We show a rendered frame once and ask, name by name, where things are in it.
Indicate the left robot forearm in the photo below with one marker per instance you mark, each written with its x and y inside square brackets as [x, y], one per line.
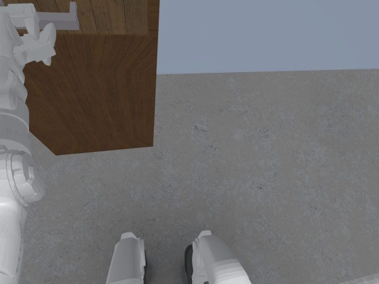
[14, 113]

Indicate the cabinet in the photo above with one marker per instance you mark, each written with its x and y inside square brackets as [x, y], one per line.
[98, 94]

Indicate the handle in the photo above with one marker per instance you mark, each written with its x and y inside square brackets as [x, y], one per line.
[61, 21]

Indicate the robot left upper arm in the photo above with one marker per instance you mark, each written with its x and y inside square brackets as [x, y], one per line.
[21, 184]

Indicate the right robot thigh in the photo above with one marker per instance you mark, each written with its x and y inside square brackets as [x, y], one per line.
[217, 259]

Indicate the left robot hand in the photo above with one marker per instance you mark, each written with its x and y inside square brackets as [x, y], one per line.
[34, 46]

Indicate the drawer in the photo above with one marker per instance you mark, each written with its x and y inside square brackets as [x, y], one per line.
[97, 16]

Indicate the right robot shin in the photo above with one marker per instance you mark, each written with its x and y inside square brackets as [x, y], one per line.
[199, 276]

